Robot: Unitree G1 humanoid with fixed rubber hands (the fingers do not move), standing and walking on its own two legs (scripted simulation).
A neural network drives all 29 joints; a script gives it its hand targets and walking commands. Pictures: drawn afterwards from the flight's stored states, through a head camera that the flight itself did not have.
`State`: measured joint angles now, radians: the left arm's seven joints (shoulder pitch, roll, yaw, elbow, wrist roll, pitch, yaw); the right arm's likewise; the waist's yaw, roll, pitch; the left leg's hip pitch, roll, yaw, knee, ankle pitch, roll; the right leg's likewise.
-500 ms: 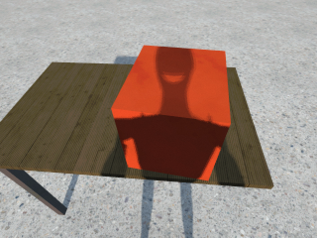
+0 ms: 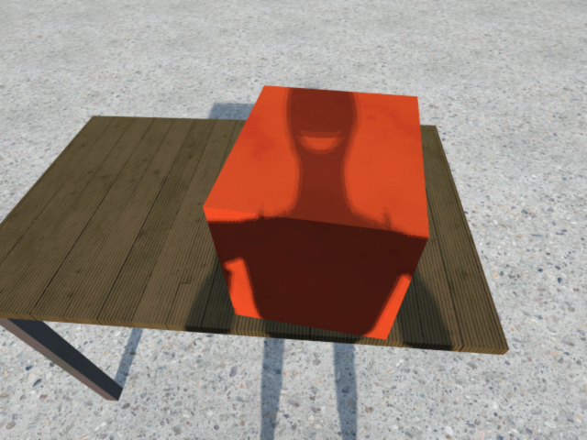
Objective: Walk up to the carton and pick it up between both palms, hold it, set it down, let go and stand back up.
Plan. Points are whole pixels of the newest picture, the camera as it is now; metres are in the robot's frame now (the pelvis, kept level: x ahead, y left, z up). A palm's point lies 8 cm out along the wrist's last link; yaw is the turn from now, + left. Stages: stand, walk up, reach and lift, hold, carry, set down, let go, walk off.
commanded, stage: stand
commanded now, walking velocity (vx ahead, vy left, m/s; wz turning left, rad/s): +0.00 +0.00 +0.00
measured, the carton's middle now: (323, 209) +0.47 -0.03 +0.04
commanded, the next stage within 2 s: none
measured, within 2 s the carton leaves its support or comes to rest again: neither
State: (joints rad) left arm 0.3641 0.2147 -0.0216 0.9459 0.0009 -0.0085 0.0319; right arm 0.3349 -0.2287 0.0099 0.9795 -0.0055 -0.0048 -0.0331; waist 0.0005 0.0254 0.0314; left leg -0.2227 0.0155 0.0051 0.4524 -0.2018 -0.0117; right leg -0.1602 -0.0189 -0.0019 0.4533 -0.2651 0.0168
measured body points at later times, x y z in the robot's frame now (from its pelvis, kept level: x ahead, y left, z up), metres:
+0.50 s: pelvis +0.01 +0.00 +0.00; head +0.02 +0.00 +0.45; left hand +0.02 +0.25 -0.15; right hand +0.01 -0.25 -0.15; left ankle +0.03 +0.13 -0.74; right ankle -0.01 -0.13 -0.74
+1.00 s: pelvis +0.01 +0.00 +0.00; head +0.02 -0.01 +0.45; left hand +0.01 +0.25 -0.14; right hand +0.01 -0.24 -0.16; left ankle +0.03 +0.13 -0.74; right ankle -0.01 -0.13 -0.74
